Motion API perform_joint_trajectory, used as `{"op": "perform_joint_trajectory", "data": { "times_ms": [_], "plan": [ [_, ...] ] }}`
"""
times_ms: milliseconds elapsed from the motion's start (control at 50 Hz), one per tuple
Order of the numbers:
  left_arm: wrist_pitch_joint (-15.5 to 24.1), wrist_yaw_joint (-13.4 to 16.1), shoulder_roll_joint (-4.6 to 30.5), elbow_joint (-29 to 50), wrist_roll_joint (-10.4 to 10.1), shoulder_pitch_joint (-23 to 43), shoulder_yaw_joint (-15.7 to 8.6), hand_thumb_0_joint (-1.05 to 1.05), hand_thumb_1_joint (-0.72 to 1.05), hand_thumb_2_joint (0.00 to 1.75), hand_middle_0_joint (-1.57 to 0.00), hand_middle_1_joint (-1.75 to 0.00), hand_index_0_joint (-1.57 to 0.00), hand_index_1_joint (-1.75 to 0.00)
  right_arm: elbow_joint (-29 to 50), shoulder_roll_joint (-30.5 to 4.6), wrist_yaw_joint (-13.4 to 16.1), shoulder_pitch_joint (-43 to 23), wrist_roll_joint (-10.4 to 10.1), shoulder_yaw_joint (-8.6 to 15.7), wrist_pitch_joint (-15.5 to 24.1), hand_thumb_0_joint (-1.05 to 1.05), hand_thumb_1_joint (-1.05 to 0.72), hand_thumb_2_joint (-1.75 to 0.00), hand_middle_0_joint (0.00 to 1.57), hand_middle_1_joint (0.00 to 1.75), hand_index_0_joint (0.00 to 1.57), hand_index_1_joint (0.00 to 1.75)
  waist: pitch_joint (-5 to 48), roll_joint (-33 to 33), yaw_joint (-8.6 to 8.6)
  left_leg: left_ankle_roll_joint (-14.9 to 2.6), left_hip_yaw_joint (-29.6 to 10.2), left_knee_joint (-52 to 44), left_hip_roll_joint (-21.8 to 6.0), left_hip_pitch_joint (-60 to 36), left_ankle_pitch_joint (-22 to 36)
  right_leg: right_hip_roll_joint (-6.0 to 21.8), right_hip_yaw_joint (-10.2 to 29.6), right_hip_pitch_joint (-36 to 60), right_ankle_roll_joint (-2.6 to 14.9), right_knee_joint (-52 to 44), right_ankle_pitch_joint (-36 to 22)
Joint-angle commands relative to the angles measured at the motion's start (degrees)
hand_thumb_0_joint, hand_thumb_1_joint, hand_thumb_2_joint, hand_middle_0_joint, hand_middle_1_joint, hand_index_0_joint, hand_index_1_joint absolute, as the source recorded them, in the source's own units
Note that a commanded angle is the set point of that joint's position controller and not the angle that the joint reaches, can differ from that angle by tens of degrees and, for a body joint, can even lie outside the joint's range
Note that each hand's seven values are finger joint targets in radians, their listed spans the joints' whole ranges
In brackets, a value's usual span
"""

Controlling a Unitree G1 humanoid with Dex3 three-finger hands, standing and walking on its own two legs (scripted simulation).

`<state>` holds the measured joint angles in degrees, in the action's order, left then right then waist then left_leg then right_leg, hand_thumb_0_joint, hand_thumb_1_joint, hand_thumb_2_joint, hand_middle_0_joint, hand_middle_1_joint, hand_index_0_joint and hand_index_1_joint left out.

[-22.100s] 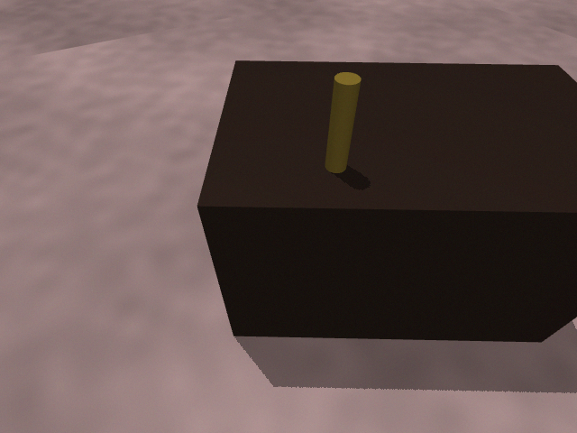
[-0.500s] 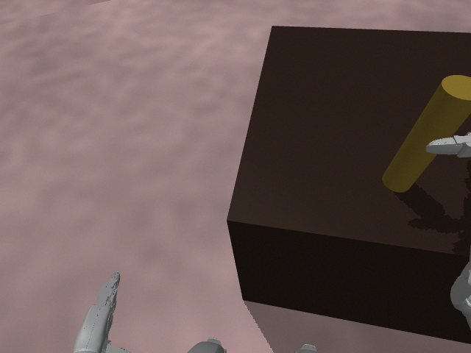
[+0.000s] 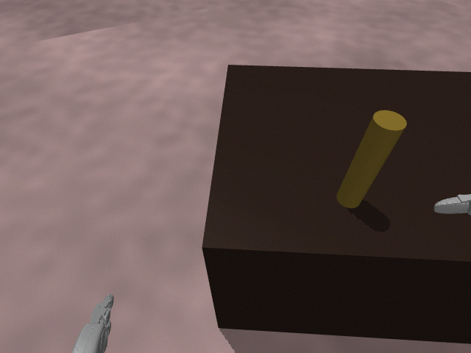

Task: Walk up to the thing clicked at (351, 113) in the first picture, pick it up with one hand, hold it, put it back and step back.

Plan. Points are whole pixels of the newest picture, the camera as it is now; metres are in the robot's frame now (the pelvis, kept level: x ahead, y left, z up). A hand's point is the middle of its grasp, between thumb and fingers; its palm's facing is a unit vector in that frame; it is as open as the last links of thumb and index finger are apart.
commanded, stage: sink last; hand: right
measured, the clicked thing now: (365, 165) +0.46 -0.23 +0.06
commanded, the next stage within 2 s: home in 0.84 s
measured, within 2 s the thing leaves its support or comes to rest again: neither
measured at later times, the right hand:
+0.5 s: hand (459, 335) +0.16 -0.25 +0.10, palm faces +0.39 +0.85 -0.37, open 17.4 cm
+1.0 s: hand out of the picture +0.16 -0.26 +0.12, palm faces +0.44 +0.80 -0.41, open 17.4 cm
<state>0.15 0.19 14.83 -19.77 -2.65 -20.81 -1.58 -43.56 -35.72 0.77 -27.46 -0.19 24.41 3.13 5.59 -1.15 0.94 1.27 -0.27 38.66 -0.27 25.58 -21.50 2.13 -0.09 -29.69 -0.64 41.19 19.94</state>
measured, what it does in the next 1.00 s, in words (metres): stands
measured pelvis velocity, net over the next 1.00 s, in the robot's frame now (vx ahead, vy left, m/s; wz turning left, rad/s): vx -0.02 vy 0.02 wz -0.04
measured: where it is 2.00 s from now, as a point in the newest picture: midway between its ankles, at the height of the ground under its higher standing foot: outside the picture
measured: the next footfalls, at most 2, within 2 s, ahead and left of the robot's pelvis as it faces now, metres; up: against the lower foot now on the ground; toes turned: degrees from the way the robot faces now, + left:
none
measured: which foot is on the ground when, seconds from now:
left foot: down 0.00-1.00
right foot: down 0.00-1.00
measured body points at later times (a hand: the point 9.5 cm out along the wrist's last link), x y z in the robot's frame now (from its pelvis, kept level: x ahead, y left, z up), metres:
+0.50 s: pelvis -0.01 +0.02 +0.01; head -0.01 +0.04 +0.45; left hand +0.15 +0.28 -0.06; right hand +0.13 -0.29 +0.12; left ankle -0.03 +0.14 -0.72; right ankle +0.00 -0.12 -0.72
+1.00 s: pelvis -0.02 +0.02 +0.01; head -0.02 +0.05 +0.46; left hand +0.14 +0.28 -0.07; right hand +0.13 -0.30 +0.14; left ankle -0.03 +0.14 -0.72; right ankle +0.00 -0.12 -0.72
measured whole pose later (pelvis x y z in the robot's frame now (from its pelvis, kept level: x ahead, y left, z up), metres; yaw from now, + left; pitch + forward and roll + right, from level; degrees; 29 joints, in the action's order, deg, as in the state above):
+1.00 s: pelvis -0.02 +0.02 +0.01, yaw -2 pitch -1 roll -1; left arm 5.7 4.8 12.6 -27.3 -0.9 -19.2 -7.3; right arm 7.7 -18.0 1.9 24.8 -3.8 21.0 14.2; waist 0.1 -2.6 -3.2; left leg -0.2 1.4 36.4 -1.3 15.6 -20.2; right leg 1.0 1.3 -18.1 -2.0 33.9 15.3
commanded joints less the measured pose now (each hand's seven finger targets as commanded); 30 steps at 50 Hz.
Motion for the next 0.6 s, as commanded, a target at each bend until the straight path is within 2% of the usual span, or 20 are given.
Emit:
{"op": "perform_joint_trajectory", "data": {
  "times_ms": [0,20,40,60,80,120,140,160,180,200,260,280,320,340,360,380,420,460,520,580],
  "plan": [
    [3.22,0.59,7.51,10.29,-0.98,1.18,-4.65,0.0,-0.53,0.06,-0.06,-0.05,-0.06,-0.05,26.54,-10.61,0.44,-5.89,-2.05,-0.11,3.27,0.0,0.5,-0.06,0.06,0.05,0.05,0.05,17.33,-6.92,-1.66,-2.23,4.14,-3.85,1.96,-3.33,20.34,0.09,-0.81,20.12,-0.46,-5.13,-29.46],
    [2.89,0.78,8.65,7.76,-1.16,-1.04,-6.67,0.0,-0.53,0.06,-0.06,-0.05,-0.06,-0.05,28.18,-10.58,0.53,0.06,-2.42,1.17,2.98,0.0,0.52,-0.05,0.06,0.05,0.05,0.05,15.87,-5.69,-1.9,-2.09,4.24,-4.09,1.95,-3.73,21.15,0.03,-0.98,19.74,-0.28,-5.32,-29.78],
    [2.59,0.72,8.19,8.04,-1.34,-0.86,-6.52,0.0,-0.53,0.05,-0.06,-0.05,-0.06,-0.05,32.53,-9.07,0.47,4.19,-2.85,0.73,2.99,0.0,0.5,-0.05,0.06,0.05,0.05,0.05,12.95,-4.7,-2.26,-2.03,4.27,-4.43,1.8,-5.39,21.01,-0.37,-1.29,17.47,-0.11,-6.27,-27.6],
    [2.39,0.88,9.03,7.23,-1.31,-1.63,-7.97,0.0,-0.52,0.05,-0.06,-0.05,-0.06,-0.05,35.86,-7.53,0.54,8.66,-3.24,1.06,2.68,0.0,0.52,-0.05,0.06,0.05,0.05,0.05,12.31,-3.89,-2.09,-2.02,4.49,-4.67,1.94,-5.49,20.47,-0.23,-1.25,17.61,-0.14,-6.8,-27.15],
    [2.29,0.85,8.72,8.39,-1.55,-0.52,-7.82,0.0,-0.52,0.05,-0.06,-0.06,-0.06,-0.05,39.46,-6.14,0.64,11.5,-3.62,0.77,2.49,0.0,0.52,-0.05,0.06,0.05,0.05,0.05,9.78,-3.43,-2.4,-1.96,4.34,-5.32,1.78,-5.96,19.03,-0.41,-1.5,16.09,0.13,-7.68,-24.06],
    [1.71,1.1,7.74,8.07,-1.58,-0.63,-7.79,0.0,-0.53,0.05,-0.06,-0.05,-0.06,-0.05,46.56,-5.45,1.1,17.85,-4.09,2.69,2.75,0.0,0.52,-0.05,0.06,0.05,0.05,0.05,8.65,-1.85,-2.7,-1.7,4.27,-6.05,1.56,-7.42,18.54,-0.74,-1.68,15.53,0.54,-8.7,-21.48],
    [1.73,1.19,6.52,8.22,-1.56,0.84,-6.97,0.0,-0.52,0.05,-0.06,-0.05,-0.06,-0.05,52.1,-4.75,1.25,18.74,-4.32,2.34,3.27,0.0,0.52,-0.05,0.06,0.05,0.05,0.05,7.55,-3.5,-3.53,-1.77,3.96,-6.28,1.29,-7.84,17.5,-0.99,-1.95,15.16,0.48,-9.16,-19.8],
    [1.7,1.38,6.1,8.39,-1.44,1.1,-7.02,0.0,-0.52,0.05,-0.06,-0.05,-0.06,-0.05,55.49,-3.15,1.39,20.92,-4.54,1.61,3.62,0.0,0.53,-0.05,0.06,0.05,0.05,0.05,6.75,-3.94,-2.78,-1.77,3.79,-6.64,1.27,-7.51,16.17,-1.02,-2.0,15.18,0.56,-9.63,-18.01],
    [1.76,1.81,6.07,7.4,-1.27,1.76,-7.39,0.0,-0.52,0.05,-0.05,-0.05,-0.06,-0.05,57.04,-3.03,1.78,24.17,-4.6,2.4,3.58,0.0,0.54,-0.05,0.06,0.05,0.05,0.05,5.36,-4.52,-3.21,-1.68,3.62,-7.01,1.05,-7.22,14.94,-1.22,-2.02,14.37,0.69,-9.94,-16.26],
    [2.06,2.09,5.95,7.47,-1.06,2.35,-7.35,0.0,-0.52,0.05,-0.05,-0.05,-0.06,-0.05,59.98,-1.0,1.99,27.09,-4.66,1.24,3.97,0.0,0.54,-0.05,0.06,0.05,0.05,0.05,4.76,-4.52,-3.12,-1.56,3.41,-7.21,0.87,-7.73,14.55,-1.37,-2.14,14.52,0.72,-10.27,-15.3],
    [3.04,3.41,7.45,10.29,-0.48,5.62,-9.21,0.0,-0.52,0.04,-0.05,-0.05,-0.06,-0.05,66.14,0.83,2.74,33.69,-4.72,1.62,4.88,0.0,0.54,-0.05,0.06,0.05,0.05,0.05,5.4,-2.78,-3.07,-1.1,2.95,-7.75,0.41,-8.15,13.32,-1.76,-2.09,14.78,1.13,-10.0,-13.17],
    [3.11,3.72,6.96,8.95,-0.36,4.51,-9.03,0.0,-0.52,0.04,-0.05,-0.05,-0.06,-0.05,65.86,2.4,2.86,37.04,-4.85,1.14,5.1,0.0,0.53,-0.05,0.06,0.05,0.05,0.05,3.51,-1.59,-2.98,-1.08,2.93,-8.1,0.38,-7.7,11.94,-1.79,-2.05,14.32,1.17,-10.17,-11.93],
    [3.51,4.27,7.66,8.83,-0.11,3.4,-10.9,0.0,-0.51,0.04,-0.05,-0.05,-0.06,-0.05,65.75,5.17,2.85,43.49,-4.82,0.1,5.46,0.0,0.54,-0.05,0.06,0.06,0.05,0.06,2.43,-1.13,-2.76,-1.02,3.19,-8.05,0.35,-7.32,11.8,-1.92,-1.94,14.37,1.22,-10.06,-12.02],
    [3.74,4.34,7.6,7.95,-0.04,2.81,-10.55,0.0,-0.5,0.03,-0.05,-0.05,-0.06,-0.05,62.45,5.76,2.77,49.53,-4.87,0.87,5.05,0.0,0.55,-0.05,0.06,0.06,0.05,0.06,-0.15,-0.14,-3.02,-0.89,3.26,-8.19,0.23,-6.41,10.75,-2.11,-2.09,13.02,1.36,-10.02,-10.71],
    [3.91,4.14,5.35,7.45,0.04,1.58,-8.99,0.0,-0.51,0.03,-0.05,-0.05,-0.06,-0.05,67.59,8.19,2.38,48.95,-4.84,-2.04,5.59,0.0,0.54,-0.05,0.06,0.06,0.05,0.06,0.46,-0.77,-2.94,-0.96,3.42,-8.03,0.27,-6.42,10.5,-2.07,-2.03,13.36,1.3,-10.14,-10.64],
    [4.1,3.88,3.5,6.83,-0.06,1.33,-7.48,0.0,-0.51,0.04,-0.05,-0.05,-0.06,-0.05,67.82,9.24,2.19,49.73,-4.91,-2.76,6.11,0.0,0.54,-0.05,0.05,0.06,0.05,0.06,-0.58,-1.03,-3.11,-1.04,3.4,-7.88,0.3,-5.83,9.59,-2.06,-2.14,12.99,1.26,-10.23,-9.98],
    [4.59,3.93,3.65,7.37,0.06,1.93,-8.0,0.0,-0.51,0.04,-0.05,-0.05,-0.06,-0.05,71.24,9.68,2.03,52.39,-4.93,-3.16,6.8,0.0,0.54,-0.05,0.05,0.06,0.05,0.06,0.3,-1.44,-3.33,-1.18,3.33,-7.65,0.23,-5.0,8.6,-2.25,-2.15,12.94,1.21,-9.98,-9.42],
    [5.12,4.18,4.82,5.39,0.31,1.58,-8.84,0.0,-0.52,0.04,-0.06,-0.06,-0.06,-0.05,71.93,9.44,2.06,50.25,-4.8,-3.77,7.05,0.0,0.53,-0.05,0.05,0.06,0.05,0.06,-2.37,-1.39,-1.8,-1.16,3.2,-8.08,0.28,-2.44,5.07,-2.11,-1.93,12.63,1.19,-10.66,-5.61],
    [6.3,5.4,8.24,6.98,0.73,3.74,-12.04,0.0,-0.52,0.05,-0.06,-0.06,-0.06,-0.06,71.87,8.11,2.56,48.81,-4.62,-2.44,7.49,0.0,0.53,-0.05,0.05,0.06,0.05,0.06,-2.74,0.96,-1.37,-0.95,2.46,-9.32,-0.44,-1.29,1.45,-2.44,-1.7,13.1,1.19,-10.32,-2.79],
    [6.81,5.63,6.12,3.74,1.13,1.1,-10.95,0.0,-0.53,0.05,-0.06,-0.05,-0.05,-0.05,67.91,8.3,2.58,52.3,-4.37,-1.18,8.09,0.0,0.53,-0.06,0.05,0.06,0.05,0.06,-4.07,2.29,-2.73,-0.62,0.97,-10.97,-1.65,-1.36,0.54,-3.12,-2.14,12.56,1.1,-8.98,-4.01]
  ]
}}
